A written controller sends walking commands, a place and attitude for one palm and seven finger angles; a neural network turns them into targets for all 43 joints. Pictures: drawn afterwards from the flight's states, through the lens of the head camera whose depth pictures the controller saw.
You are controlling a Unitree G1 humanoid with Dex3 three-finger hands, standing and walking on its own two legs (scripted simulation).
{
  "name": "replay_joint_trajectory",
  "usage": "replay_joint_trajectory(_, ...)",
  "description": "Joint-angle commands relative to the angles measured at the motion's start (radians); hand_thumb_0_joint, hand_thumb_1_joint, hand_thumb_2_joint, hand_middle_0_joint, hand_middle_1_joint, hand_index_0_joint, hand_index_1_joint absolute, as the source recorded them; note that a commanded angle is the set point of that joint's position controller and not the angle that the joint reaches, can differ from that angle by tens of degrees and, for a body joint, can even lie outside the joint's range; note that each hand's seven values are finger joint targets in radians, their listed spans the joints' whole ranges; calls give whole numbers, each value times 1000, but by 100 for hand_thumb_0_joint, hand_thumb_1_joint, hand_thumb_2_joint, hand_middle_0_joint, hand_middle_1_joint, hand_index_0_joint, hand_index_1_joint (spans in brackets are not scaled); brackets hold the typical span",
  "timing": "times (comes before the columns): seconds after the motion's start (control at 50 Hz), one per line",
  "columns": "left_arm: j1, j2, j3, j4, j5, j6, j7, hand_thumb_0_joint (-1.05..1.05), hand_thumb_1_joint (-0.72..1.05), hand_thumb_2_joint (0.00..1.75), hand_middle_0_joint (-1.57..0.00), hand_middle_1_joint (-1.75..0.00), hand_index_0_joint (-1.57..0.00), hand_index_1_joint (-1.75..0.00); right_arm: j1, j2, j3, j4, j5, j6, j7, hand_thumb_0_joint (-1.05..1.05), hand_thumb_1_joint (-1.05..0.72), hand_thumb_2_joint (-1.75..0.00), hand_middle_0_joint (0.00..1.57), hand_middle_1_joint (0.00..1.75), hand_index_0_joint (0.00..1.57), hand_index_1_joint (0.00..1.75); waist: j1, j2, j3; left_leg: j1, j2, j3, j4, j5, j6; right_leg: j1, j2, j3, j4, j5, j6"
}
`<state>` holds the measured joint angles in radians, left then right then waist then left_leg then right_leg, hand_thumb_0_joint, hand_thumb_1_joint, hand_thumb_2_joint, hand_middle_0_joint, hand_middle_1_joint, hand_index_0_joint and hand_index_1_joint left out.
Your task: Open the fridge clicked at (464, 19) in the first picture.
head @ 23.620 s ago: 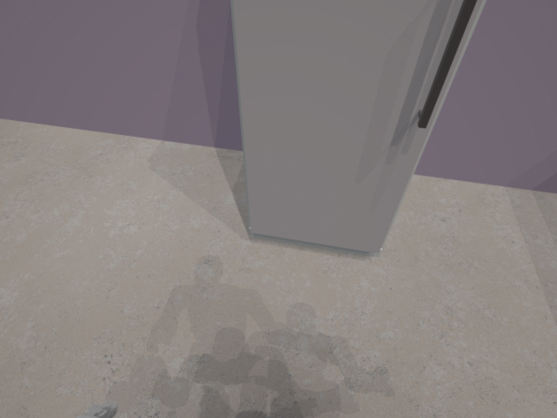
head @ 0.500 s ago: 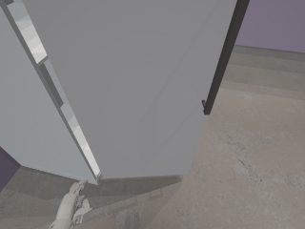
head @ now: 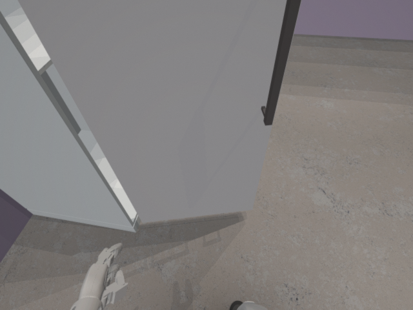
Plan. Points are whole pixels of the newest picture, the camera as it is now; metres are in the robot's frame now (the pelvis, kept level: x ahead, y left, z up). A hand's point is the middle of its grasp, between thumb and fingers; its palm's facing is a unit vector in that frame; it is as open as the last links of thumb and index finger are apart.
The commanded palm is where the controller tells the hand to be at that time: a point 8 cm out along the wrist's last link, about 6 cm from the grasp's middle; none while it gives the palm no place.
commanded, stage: step back with the hand held close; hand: right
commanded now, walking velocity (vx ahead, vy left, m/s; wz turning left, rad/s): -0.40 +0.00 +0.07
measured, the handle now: (280, 44) +0.61 -0.14 +0.20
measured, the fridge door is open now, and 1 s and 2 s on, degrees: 73 73 73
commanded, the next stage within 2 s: stop stepping back and stand still in 0.36 s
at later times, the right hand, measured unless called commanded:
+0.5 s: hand out of the picture +0.13 -0.29 +0.19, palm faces +0.39 +0.84 -0.37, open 7.4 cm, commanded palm +0.08 -0.33 +0.19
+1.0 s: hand out of the picture +0.08 -0.36 +0.18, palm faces +0.44 +0.84 -0.32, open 7.4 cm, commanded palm +0.02 -0.39 +0.19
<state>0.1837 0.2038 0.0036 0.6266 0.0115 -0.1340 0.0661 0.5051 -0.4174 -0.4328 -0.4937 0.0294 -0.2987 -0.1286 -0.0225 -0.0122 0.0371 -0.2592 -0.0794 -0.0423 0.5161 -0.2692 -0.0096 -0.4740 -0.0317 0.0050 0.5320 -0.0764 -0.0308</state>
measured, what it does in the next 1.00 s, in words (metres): walks backwards: left foot, then right foot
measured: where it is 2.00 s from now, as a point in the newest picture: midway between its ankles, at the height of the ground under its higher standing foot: outside the picture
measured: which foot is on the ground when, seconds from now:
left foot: down 0.00-0.20, up 0.22-0.42, down 0.44-0.56, up 0.58-0.82, down 0.84-1.00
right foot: down 0.00-0.44, up 0.46-0.54, down 0.56-0.80, up 0.82-1.00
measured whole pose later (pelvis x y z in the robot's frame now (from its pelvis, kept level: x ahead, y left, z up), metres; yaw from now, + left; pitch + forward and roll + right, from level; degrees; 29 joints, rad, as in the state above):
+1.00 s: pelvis -0.15 -0.10 +0.00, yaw +5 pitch +0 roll +1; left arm 0.31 0.23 0.01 0.71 0.01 -0.10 0.07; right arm 0.44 -0.39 -0.42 -0.44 0.03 -0.17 -0.17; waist 0.01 0.05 -0.10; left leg -0.21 -0.01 0.11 0.59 -0.38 0.04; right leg -0.36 -0.08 -0.04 0.72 -0.38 -0.01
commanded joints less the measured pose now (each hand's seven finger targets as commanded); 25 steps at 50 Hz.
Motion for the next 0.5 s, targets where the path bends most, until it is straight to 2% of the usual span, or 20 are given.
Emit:
replay_joint_trajectory(0.0, -71, 129, 58, -175, -12, -38, 25, 0, 90, 90, -20, -30, -20, -30, -43, -214, -113, -204, 18, -48, -24, 0, -90, -90, 20, 30, 20, 30, 24, 28, -189, -170, 138, -96, -202, 91, 18, 310, -8, 11, 11, -158, 20)
replay_joint_trajectory(0.04, -69, 125, 55, -170, -11, -26, 27, 0, 90, 90, -20, -30, -20, -30, -47, -228, -122, -185, 20, -52, -29, 0, -90, -90, 20, 30, 20, 30, 28, 41, -112, -294, 171, -122, -273, -86, 49, 319, 19, 9, 81, -213, 35)
replay_joint_trajectory(0.06, -73, 126, 58, -167, -8, -22, 28, 0, 90, 90, -20, -30, -20, -30, -64, -248, -137, -198, 17, -54, -32, 0, -90, -90, 20, 30, 20, 30, 28, 40, -110, -324, 176, -122, -281, -95, 60, 337, 21, 13, 93, -204, 39)
replay_joint_trajectory(0.12, -65, 135, 49, -177, -10, -20, 33, 0, 90, 90, -20, -30, -20, -30, -75, -229, -119, -180, 18, -64, -28, 0, -90, -90, 20, 30, 20, 30, 34, -47, -67, -309, 97, -44, -207, -116, 32, 300, -24, 85, -39, -243, 30)
replay_joint_trajectory(0.14, -68, 148, 51, -184, -11, -27, 34, 0, 90, 90, -20, -30, -20, -30, -84, -219, -115, -185, 17, -71, -23, 0, -90, -90, 20, 30, 20, 30, 33, -124, -64, -231, 42, -14, -145, -145, 13, 224, -73, 152, -156, -357, 12)
replay_joint_trajectory(0.16, -82, 167, 58, -194, -6, -40, 36, 0, 90, 90, -20, -30, -20, -30, -105, -215, -124, -194, 8, -79, -17, 0, -90, -90, 20, 30, 20, 30, 30, -259, -84, -41, -34, 23, 22, -119, -6, 57, -162, 278, -375, -562, -25)
replay_joint_trajectory(0.18, -71, 184, 72, -193, 4, -48, 35, 0, 90, 90, -20, -30, -20, -30, -98, -216, -157, -187, 3, -85, -13, 0, -90, -90, 20, 30, 20, 30, 19, -346, -142, 172, -81, 34, 254, -95, -5, -123, -277, 415, -537, -780, -70)
replay_joint_trajectory(0.2, -67, 168, 77, -188, 19, -49, 31, 0, 90, 90, -20, -30, -20, -30, -99, -213, -156, -176, 2, -81, -5, 0, -90, -90, 20, 30, 20, 30, 7, -328, -169, 230, -81, 28, 414, -145, 10, -189, -323, 428, -581, -783, -73)
replay_joint_trajectory(0.22, -70, 150, 79, -186, 19, -51, 21, 0, 90, 90, -20, -30, -20, -30, -104, -204, -141, -181, 3, -75, 1, 0, -90, -90, 20, 30, 20, 30, -3, -257, -175, 215, -81, 33, 477, -193, 21, -175, -307, 367, -556, -702, -72)
replay_joint_trajectory(0.24, -75, 138, 80, -181, 12, -58, 10, 0, 90, 90, -20, -30, -20, -30, -91, -189, -123, -188, 10, -71, 4, 0, -90, -90, 20, 30, 20, 30, -15, -217, -194, 159, -73, 51, 454, -222, 29, -78, -265, 275, -505, -600, -60)
replay_joint_trajectory(0.28, -77, 113, 67, -175, 4, -74, -6, 0, 90, 90, -20, -30, -20, -30, -23, -161, -80, -193, 37, -50, -5, 0, -90, -90, 20, 30, 20, 30, -21, -198, -246, 47, -40, 83, 277, -285, 46, 144, -214, 171, -440, -419, -23)
replay_joint_trajectory(0.32, -60, 106, 63, -153, 9, -72, -17, 0, 90, 90, -20, -30, -20, -30, -45, -160, -51, -245, 46, -34, -14, 0, -90, -90, 20, 30, 20, 30, -8, -253, -273, 61, -25, 114, 85, -304, 64, 226, -200, 118, -443, -360, 47)
replay_joint_trajectory(0.34, -57, 108, 63, -142, 15, -64, -18, 0, 90, 90, -20, -30, -20, -30, -62, -178, -63, -247, 47, -31, -18, 0, -90, -90, 20, 30, 20, 30, -6, -226, -264, 67, 4, 97, -67, -261, 72, 252, -195, 90, -393, -305, 76)
replay_joint_trajectory(0.36, -31, 101, 62, -126, 18, -50, -16, 0, 90, 90, -20, -30, -20, -30, -69, -205, -82, -251, 40, -27, -23, 0, -90, -90, 20, 30, 20, 30, 0, -150, -252, 26, 65, 41, -229, -178, 83, 313, -148, 30, -266, -200, 89)
replay_joint_trajectory(0.38, -26, 95, 57, -115, 14, -35, -13, 0, 90, 90, -20, -30, -20, -30, -115, -215, -74, -258, 35, -32, -25, 0, -90, -90, 20, 30, 20, 30, 15, 6, -215, -131, 210, -107, -342, -103, 123, 393, -89, -28, -29, -141, 90)
replay_joint_trajectory(0.4, -42, 85, 46, -112, 16, -27, -6, 0, 90, 90, -20, -30, -20, -30, -172, -257, -91, -271, 26, -38, -32, 0, -90, -90, 20, 30, 20, 30, 22, 136, -168, -322, 389, -293, -431, -64, 179, 409, -30, -4, 216, -164, 87)
replay_joint_trajectory(0.42, -65, 77, 26, -118, 39, -32, -1, 0, 90, 90, -20, -30, -20, -30, -238, -291, -118, -270, 11, -41, -41, 0, -90, -90, 20, 30, 20, 30, 6, 145, -112, -318, 441, -252, -388, 121, 204, 302, -5, -17, 341, -271, 91)
replay_joint_trajectory(0.44, -57, 82, 21, -111, 32, -39, 1, 0, 90, 90, -20, -30, -20, -30, -243, -255, -82, -174, 3, -22, -26, 0, -90, -90, 20, 30, 20, 30, -2, 198, -133, -319, 400, -153, -347, -25, 175, 274, 5, -10, 410, -321, 86)
replay_joint_trajectory(0.46, -62, 109, 53, -114, 1, -45, 4, 0, 90, 90, -20, -30, -20, -30, -283, -220, -41, -180, 8, -7, -14, 0, -90, -90, 20, 30, 20, 30, 13, 308, -119, -311, 345, -136, -318, -102, 175, 260, 41, 2, 447, -310, 75)
replay_joint_trajectory(0.48, -55, 116, 48, -103, -7, -45, 14, 0, 90, 90, -20, -30, -20, -30, -216, -185, -50, -83, 8, 17, -13, 0, -90, -90, 20, 30, 20, 30, 40, 235, -36, -298, 313, -70, -241, 19, 155, 255, -3, 23, 342, -277, 58)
